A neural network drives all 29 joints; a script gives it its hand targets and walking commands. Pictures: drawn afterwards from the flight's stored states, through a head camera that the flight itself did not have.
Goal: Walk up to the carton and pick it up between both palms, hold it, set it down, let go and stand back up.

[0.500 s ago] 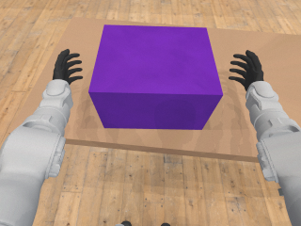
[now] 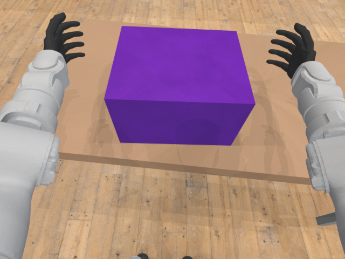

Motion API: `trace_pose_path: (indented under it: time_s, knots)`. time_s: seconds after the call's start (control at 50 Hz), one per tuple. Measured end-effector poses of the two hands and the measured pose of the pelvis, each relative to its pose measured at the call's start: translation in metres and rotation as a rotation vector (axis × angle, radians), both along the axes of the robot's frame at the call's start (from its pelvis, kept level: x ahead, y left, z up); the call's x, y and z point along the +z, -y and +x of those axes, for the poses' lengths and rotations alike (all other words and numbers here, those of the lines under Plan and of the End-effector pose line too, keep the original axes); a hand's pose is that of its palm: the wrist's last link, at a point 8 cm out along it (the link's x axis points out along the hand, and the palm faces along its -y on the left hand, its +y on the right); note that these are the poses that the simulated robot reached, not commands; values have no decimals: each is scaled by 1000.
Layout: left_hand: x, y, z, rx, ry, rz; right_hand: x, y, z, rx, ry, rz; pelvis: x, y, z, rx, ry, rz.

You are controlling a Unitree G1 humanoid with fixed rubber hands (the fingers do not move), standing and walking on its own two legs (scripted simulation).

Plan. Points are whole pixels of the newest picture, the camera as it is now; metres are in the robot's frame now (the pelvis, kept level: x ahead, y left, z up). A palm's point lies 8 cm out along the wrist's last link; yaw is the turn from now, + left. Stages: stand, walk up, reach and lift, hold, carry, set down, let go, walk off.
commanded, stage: set down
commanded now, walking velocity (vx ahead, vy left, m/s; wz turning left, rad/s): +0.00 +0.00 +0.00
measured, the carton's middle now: (177, 87) +0.53 +0.03 +0.05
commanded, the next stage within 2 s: none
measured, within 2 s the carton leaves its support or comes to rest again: neither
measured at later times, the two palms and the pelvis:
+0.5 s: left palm (62, 82) +0.43 +0.27 +0.14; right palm (300, 86) +0.48 -0.23 +0.14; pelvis +0.00 +0.00 +0.02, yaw -1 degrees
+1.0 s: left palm (54, 105) +0.39 +0.28 +0.12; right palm (307, 108) +0.42 -0.23 +0.14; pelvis +0.00 +0.00 +0.02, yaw +1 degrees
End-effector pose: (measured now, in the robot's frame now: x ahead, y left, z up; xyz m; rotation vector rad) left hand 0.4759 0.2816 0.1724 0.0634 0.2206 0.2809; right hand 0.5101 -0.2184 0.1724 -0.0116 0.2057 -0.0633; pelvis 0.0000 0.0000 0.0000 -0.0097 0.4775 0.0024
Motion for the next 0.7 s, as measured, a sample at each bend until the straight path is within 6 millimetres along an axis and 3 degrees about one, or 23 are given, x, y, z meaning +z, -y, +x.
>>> trace_pose_path:
  time_s: [0.14,0.24,0.32,0.46,0.56,0.7]
  knots:
    - [25,3,11,2,-7,-3,28,16,6,-31,-8,-1,7,-5,9,-3,40,-10]
    - [25,17,17,-52,-25,-14,39,28,3,-48,-14,-27,13,-4,14,-12,83,-11]
    - [6,21,9,-75,-64,-15,28,34,-4,-48,-43,-43,18,-4,14,-18,124,-6]
    - [-33,15,-32,-55,-106,-14,-21,18,-26,41,-65,-18,22,-2,8,-21,172,2]
    - [-24,12,-54,-39,-52,-17,-37,1,-43,84,-31,13,21,-1,-2,-7,171,2]
    - [-1,19,-57,-47,-24,-55,-22,6,-61,36,-63,-11,19,4,-15,7,193,10]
